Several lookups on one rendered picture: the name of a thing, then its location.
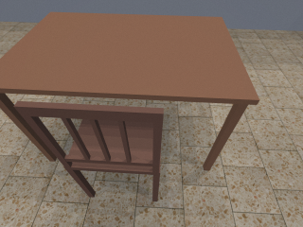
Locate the table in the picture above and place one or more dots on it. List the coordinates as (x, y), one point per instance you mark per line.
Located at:
(128, 56)

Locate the chair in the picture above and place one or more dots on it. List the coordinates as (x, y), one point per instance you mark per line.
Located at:
(118, 139)

